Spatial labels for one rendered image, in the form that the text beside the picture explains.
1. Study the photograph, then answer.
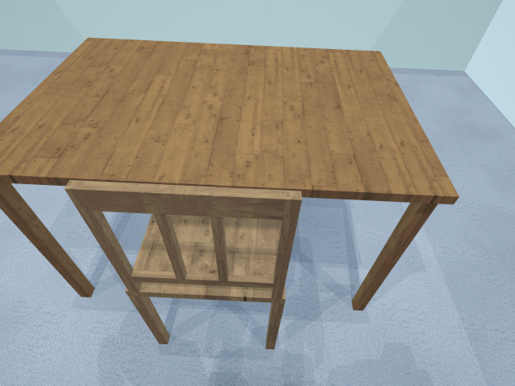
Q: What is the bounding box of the table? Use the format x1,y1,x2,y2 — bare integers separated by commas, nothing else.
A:
0,38,459,310

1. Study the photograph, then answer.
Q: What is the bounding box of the chair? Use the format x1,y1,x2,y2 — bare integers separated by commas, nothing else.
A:
64,180,302,350

